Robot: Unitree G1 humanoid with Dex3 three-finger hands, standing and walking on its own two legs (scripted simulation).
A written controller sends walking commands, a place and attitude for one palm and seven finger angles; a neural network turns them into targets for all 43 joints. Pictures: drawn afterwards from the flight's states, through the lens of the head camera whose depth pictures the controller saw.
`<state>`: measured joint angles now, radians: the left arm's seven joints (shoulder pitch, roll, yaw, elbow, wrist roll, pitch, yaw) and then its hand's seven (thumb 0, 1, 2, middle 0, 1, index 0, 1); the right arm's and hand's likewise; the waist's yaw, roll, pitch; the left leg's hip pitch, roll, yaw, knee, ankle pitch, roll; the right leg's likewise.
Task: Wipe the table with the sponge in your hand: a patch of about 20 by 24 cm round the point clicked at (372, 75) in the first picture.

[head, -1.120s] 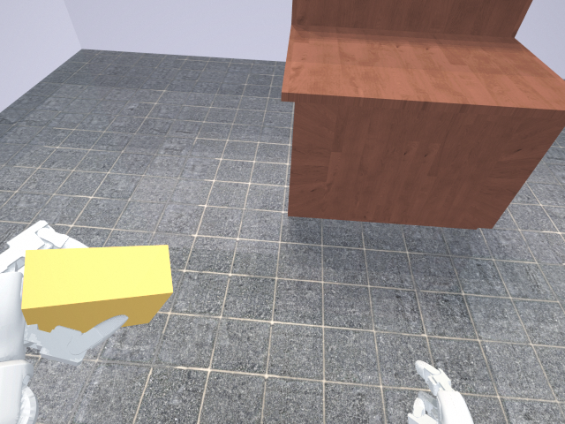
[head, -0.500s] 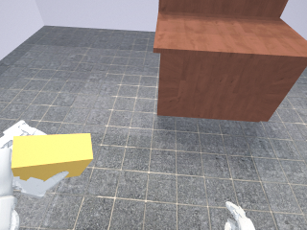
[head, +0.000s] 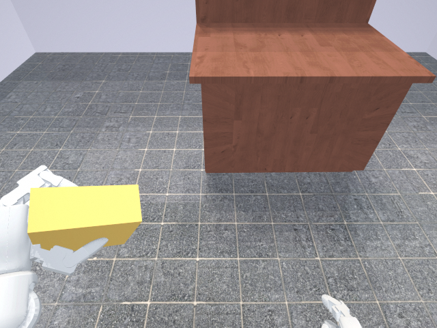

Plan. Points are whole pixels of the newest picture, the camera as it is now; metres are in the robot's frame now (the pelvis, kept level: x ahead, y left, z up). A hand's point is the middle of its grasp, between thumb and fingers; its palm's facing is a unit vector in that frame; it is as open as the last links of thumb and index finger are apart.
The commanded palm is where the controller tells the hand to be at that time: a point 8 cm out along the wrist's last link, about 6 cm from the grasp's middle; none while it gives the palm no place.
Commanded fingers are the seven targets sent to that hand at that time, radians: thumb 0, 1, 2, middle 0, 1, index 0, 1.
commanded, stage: walk to a spot facing it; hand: left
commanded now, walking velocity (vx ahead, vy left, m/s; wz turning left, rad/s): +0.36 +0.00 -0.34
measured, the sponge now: (101, 219) +0.23 +0.19 +0.15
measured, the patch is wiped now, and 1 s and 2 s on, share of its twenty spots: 0.00 0.00 0.00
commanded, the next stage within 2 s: turn to face it in 0.98 s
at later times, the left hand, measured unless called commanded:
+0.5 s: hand (144, 132) +0.40 +0.17 +0.18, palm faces +0.21 -0.87 -0.44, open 9.6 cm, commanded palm +0.35 +0.23 +0.19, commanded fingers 0.00 0.10 1.30 -1.20 -1.60 -1.20 -1.60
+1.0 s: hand (206, 80) +0.56 +0.07 +0.20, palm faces +0.21 -0.85 -0.49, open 9.6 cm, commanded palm +0.51 +0.13 +0.19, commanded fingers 0.00 0.10 1.30 -1.20 -1.60 -1.20 -1.60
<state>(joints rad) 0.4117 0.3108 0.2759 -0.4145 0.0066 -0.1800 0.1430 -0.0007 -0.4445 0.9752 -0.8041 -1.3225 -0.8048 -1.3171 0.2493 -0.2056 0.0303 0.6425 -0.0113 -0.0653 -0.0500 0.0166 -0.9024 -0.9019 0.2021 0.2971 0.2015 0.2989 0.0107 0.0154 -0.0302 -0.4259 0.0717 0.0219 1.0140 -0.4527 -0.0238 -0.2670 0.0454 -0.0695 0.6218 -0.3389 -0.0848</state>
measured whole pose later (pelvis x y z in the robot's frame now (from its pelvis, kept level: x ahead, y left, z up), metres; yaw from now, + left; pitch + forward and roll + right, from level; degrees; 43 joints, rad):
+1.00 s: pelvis +0.30 -0.11 +0.01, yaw -12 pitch +0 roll +2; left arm 0.52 0.41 0.41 -0.57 -0.02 -0.25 0.16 0.00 -0.45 0.98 -0.80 -1.32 -0.80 -1.32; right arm 0.23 -0.26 -0.06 0.59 0.00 -0.03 -0.05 0.02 -0.91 -0.90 0.19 0.30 0.19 0.30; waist -0.02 -0.03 0.06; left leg -0.54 0.11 0.17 0.75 -0.22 -0.01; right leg -0.10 -0.04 -0.18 0.48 -0.38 -0.06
